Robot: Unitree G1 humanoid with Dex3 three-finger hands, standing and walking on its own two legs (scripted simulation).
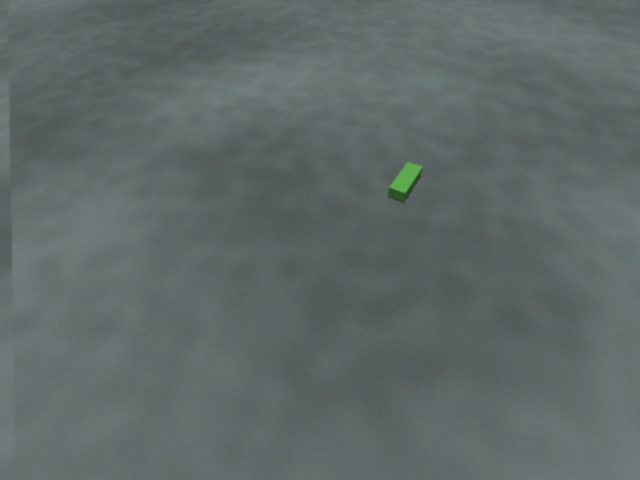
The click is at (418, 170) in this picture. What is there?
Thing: lying carton
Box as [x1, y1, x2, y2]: [388, 162, 422, 201]
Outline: 421,166 407,162 389,187 388,195 403,201 419,177 422,168
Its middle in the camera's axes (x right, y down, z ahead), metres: +0.41 -0.25 +1.88
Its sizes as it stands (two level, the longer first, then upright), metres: 0.225 0.081 0.054
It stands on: the floor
